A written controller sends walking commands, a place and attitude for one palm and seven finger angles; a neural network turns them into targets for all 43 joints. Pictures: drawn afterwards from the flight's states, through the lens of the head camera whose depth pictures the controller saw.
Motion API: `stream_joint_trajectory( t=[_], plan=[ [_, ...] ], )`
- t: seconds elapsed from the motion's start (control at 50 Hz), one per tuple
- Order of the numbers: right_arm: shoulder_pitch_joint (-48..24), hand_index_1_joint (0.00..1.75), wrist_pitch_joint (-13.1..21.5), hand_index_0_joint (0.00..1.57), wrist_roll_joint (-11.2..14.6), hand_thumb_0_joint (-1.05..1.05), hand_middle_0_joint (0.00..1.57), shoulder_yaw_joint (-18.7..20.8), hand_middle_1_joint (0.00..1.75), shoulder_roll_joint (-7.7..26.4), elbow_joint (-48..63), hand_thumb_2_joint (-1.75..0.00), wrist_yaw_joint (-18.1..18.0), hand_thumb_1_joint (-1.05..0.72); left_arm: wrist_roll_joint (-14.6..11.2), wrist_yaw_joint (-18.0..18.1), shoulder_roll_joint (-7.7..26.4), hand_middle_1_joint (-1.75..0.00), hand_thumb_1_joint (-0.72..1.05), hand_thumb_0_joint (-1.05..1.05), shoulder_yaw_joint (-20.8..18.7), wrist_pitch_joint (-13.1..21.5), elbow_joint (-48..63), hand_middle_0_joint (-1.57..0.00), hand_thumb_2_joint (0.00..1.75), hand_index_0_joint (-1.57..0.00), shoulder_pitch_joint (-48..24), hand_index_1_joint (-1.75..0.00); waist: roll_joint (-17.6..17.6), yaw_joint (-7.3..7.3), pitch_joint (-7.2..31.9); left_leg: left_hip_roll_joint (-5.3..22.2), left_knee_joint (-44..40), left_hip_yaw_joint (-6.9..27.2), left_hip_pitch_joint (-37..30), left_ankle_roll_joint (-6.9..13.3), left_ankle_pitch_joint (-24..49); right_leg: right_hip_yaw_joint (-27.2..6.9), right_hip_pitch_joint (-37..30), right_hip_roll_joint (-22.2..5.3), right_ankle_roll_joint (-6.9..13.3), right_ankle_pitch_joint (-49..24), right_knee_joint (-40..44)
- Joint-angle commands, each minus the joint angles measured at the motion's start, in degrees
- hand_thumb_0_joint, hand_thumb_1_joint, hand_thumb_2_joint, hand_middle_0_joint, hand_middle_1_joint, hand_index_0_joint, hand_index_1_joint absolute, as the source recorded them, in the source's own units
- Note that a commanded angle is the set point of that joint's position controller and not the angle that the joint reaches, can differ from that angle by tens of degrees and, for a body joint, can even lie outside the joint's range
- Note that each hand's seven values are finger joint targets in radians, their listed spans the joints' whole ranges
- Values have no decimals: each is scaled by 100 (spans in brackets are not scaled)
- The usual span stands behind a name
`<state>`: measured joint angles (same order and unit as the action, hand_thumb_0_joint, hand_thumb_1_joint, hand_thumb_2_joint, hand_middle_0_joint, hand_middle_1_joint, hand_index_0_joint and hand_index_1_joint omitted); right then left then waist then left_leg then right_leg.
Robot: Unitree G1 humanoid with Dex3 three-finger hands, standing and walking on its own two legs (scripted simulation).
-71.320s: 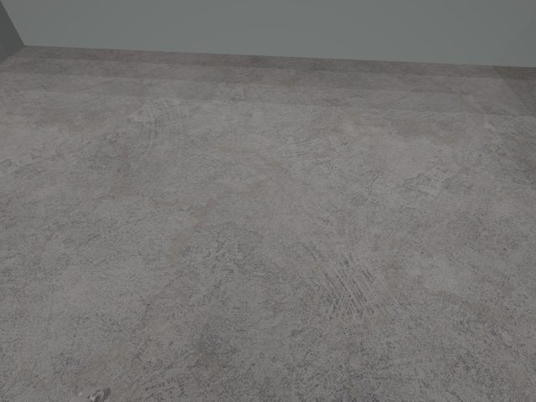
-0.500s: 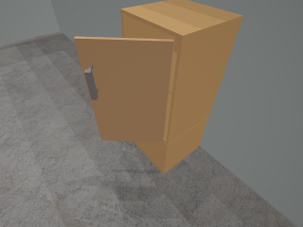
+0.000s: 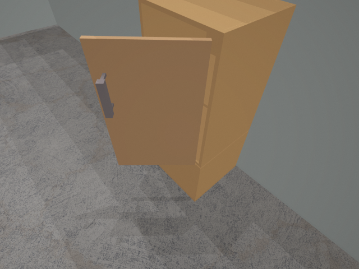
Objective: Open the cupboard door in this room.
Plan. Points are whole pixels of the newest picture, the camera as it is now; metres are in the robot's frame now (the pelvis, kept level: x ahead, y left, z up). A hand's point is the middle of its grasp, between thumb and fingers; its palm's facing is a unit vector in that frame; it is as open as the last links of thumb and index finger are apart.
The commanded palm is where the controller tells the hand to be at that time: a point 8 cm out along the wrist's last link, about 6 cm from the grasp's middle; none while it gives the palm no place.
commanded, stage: shuffle to correct the standing spot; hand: left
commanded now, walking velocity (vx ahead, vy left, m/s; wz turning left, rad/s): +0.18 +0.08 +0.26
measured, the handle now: (106, 95) +0.59 +0.26 +0.05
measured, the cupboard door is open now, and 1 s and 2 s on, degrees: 49 49 49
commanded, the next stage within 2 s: come to a stop and stand still in 0.14 s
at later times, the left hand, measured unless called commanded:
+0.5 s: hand out of the picture +0.13 +0.26 -0.17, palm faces +0.07 -0.98 -0.19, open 7.4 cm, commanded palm none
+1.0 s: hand out of the picture +0.14 +0.24 -0.18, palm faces +0.08 -0.98 -0.19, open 7.3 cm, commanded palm none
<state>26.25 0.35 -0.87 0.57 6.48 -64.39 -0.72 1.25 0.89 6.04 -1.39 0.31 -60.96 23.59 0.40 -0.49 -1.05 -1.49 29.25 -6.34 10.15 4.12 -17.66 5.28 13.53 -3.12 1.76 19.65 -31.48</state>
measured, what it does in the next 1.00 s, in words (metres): steps on the spot: left foot, then right foot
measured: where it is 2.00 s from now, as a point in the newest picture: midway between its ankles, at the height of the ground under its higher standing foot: outside the picture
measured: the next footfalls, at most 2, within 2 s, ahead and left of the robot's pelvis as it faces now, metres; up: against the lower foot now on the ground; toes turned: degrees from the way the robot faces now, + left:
left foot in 0.22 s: +0.12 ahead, +0.16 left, +0.00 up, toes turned +10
right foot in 0.70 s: +0.16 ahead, -0.07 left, +0.00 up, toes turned -2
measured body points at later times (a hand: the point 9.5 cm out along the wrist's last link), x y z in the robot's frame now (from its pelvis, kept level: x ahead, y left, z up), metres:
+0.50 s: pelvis +0.09 +0.08 +0.01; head +0.11 +0.10 +0.46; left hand +0.13 +0.31 -0.15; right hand +0.10 -0.14 -0.14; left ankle +0.08 +0.15 -0.73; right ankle +0.12 -0.05 -0.69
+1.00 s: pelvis +0.07 +0.07 -0.01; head +0.10 +0.08 +0.44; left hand +0.14 +0.30 -0.16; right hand +0.13 -0.17 -0.15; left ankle +0.06 +0.17 -0.74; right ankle +0.12 -0.07 -0.73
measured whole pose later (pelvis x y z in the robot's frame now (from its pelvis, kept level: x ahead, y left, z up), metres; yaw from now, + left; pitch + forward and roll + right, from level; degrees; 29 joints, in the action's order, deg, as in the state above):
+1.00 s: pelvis +0.07 +0.07 -0.01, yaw +2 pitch -1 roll +0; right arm 11.5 -1.3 -0.8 2.9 9.6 -58.9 -1.1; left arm 0.8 2.0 9.2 -2.1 -1.4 -55.5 10.3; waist 0.8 0.1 -4.4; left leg 0.4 32.4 -3.4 12.8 0.3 -17.4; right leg 3.3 17.7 -2.9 -1.0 13.9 -32.7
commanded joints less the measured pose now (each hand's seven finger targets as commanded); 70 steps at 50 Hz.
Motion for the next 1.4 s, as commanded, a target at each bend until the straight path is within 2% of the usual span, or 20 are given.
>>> stream_joint_trajectory(
  t=[0.0, 0.08, 0.14, 0.18, 0.2, 0.22, 0.24, 0.3, 0.34, 0.42, 0.56, 0.64, 0.68, 0.7, 0.78, 0.86, 0.92, 0.98, 1.14, 1.38],
  plan=[
    [-390, 30, 172, 20, 23, 0, 20, 161, 30, 459, 545, -90, -23, -90, -2, 154, 1084, -30, 90, 0, -323, 233, -70, -20, 90, -20, 1386, -30, 1195, 559, -400, 199, 1563, 60, 2777, -204, -1229, -2738, -1838, -2217, 1058, 208, 1909],
    [-691, 30, 76, 20, -3, 0, 20, 273, 30, 395, 720, -90, 140, -90, 69, 232, 821, -30, 90, 0, -349, 289, 223, -20, 90, -20, 309, -30, 783, 108, -820, 876, 2610, 765, 2571, -227, -715, -1689, -420, -2046, 915, 353, 2085],
    [-86, 30, 89, 20, 13, 0, 20, 256, 30, 167, 609, -90, 188, -90, 86, 139, 948, -30, 90, 0, -389, 239, 362, -20, 90, -20, -262, -30, 716, -262, -521, 514, 847, 37, 482, -317, 25, -434, 868, -1368, 436, 492, 1519],
    [664, 30, 109, 20, -29, 0, 20, 300, 30, 441, 377, -90, 137, -90, 65, 56, 824, -30, 90, 0, -338, 99, 444, -20, 90, -20, -352, -30, -432, -487, -533, 339, 107, -49, -526, -429, -324, 131, 1684, -628, 145, 1275, 257],
    [1019, 30, 139, 20, -98, 0, 20, 406, 30, 900, 329, -90, 71, -90, 35, 10, 511, -30, 90, 0, -283, 44, 580, -20, 90, -20, -347, -30, -1676, -575, -650, 1346, -1087, 1660, -424, -102, -1683, 531, 2244, -59, -118, 1534, -1174],
    [1189, 30, 171, 20, -137, 0, 20, 481, 30, 1316, 321, -90, -19, -90, 14, -32, 315, -30, 90, 0, -247, 71, 845, -20, 90, -20, -620, -30, -1983, -632, -739, 2263, -2195, 3324, -173, 523, -2532, 302, 2667, 201, -161, 1630, -2475],
    [823, 30, 187, 20, -135, 0, 20, 443, 30, 1247, 374, -90, -43, -90, 67, -24, 327, -30, 90, 0, -246, 77, 862, -20, 90, -20, -803, -30, -1340, -494, -794, 2389, -2341, 3585, 68, 716, -2426, -247, 2714, -77, -2, 1179, -3366],
    [-276, 30, 351, 20, -103, 0, 20, 190, 30, 713, 649, -90, -124, -90, 38, -24, 274, -30, 90, 0, -169, 96, 513, -20, 90, -20, -405, -30, -108, 22, -446, 2064, -1754, 2051, 390, 589, 1259, -607, 1977, -470, -222, -94, -3091],
    [-465, 30, 389, 20, -65, 0, 20, 126, 30, 737, 603, -90, -200, -90, -27, 22, 179, -30, 90, 0, -88, -12, 323, -20, 90, -20, -113, -30, -400, 144, 16, 1837, -1275, 1060, -1, 455, 4041, -536, 1253, -343, -365, -266, -2198],
    [-332, 30, 202, 20, -47, 0, 20, 250, 30, 1028, 478, -90, -297, -90, -2, 46, 452, -30, 90, 0, -133, -202, 474, -20, 90, -20, -403, -30, -602, -48, 123, 1964, -820, 785, -585, 413, 5545, -301, 1049, 5, -324, -153, -1647],
    [-659, 30, 32, 20, -82, 0, 20, 427, 30, 1097, 519, -90, -297, -90, 18, 47, 608, -30, 90, 0, -214, -278, 935, -20, 90, -20, -988, -30, -785, -118, -133, 2047, -664, 942, -282, 521, 4867, -307, 743, 85, -223, 164, -1090],
    [-742, 30, -21, 20, -26, 0, 20, 467, 30, 1044, 547, -90, -215, -90, 19, 90, 737, -30, 90, 0, -241, -141, 872, -20, 90, -20, -599, -30, -449, 91, 291, 1522, 85, 696, -212, 91, 3577, -241, -336, -8, -197, -1603, 695],
    [-617, 30, -67, 20, 45, 0, 20, 410, 30, 513, 660, -90, -146, -90, 36, 176, 1240, -30, 90, 0, -281, -21, 785, -20, 90, -20, -492, -30, 978, 0, 398, 410, 1206, 3, 1068, -466, -401, -1475, -1174, -1582, 535, -5597, 533],
    [-812, 30, -178, 20, 75, 0, 20, 394, 30, 439, 715, -90, -167, -90, 15, 186, 1279, -30, 90, 0, -260, 0, 793, -20, 90, -20, -416, -30, 943, 134, 581, 260, 1955, 348, 1097, -507, -1637, -1665, -954, -1874, 996, -5709, 705],
    [-922, 30, -264, 20, 47, 0, 20, 368, 30, 480, 635, -90, -112, -90, 34, 239, 1127, -30, 90, 0, -257, -26, 956, -20, 90, -20, -1182, -30, 669, -63, 259, 352, 2737, 643, 1222, -592, -1266, -1352, -315, -1420, 1064, -4028, 922],
    [-997, 30, -206, 20, 39, 0, 20, 339, 30, 488, 710, -90, -56, -90, 58, 199, 1276, -30, 90, 0, -330, -43, 891, -20, 90, -20, -1052, -30, 692, 68, 298, 284, 1339, 414, 852, -642, -951, -1431, -387, -1344, 960, -3140, 947],
    [-596, 30, -128, 20, 43, 0, 20, 292, 30, 529, 571, -90, -58, -90, -25, 161, 1226, -30, 90, 0, -290, -64, 843, -20, 90, -20, -1146, -30, 762, -110, 423, 244, -464, 324, -232, -570, 291, -1285, 31, -979, 474, -2084, 684],
    [-1192, 30, -47, 20, -22, 0, 20, 290, 30, 1033, 692, -90, -47, -90, -27, 120, 719, -30, 90, 0, -160, -175, 808, -20, 90, -20, -1137, -30, -1003, 124, -116, 1449, -1426, 1533, 659, 44, 729, -316, -22, -70, -287, -315, 218],
    [-1299, 30, -34, 20, 11, 0, 20, 212, 30, 960, 512, -90, -41, -90, 19, 87, 753, -30, 90, 0, -7, -109, 161, -20, 90, -20, -556, -30, -270, 168, -473, 926, -1704, 1171, 830, -196, -732, -457, -387, -226, -289, -893, 831],
    [-786, 30, 47, 20, 61, 0, 20, 84, 30, 715, 102, -90, -92, -90, -16, 146, 606, -30, 90, 0, 96, 26, -272, -20, 90, -20, -55, -30, -59, 67, -413, 776, -1429, 862, 202, -253, 487, -581, -301, -400, -228, -1322, 1159]
  ],
)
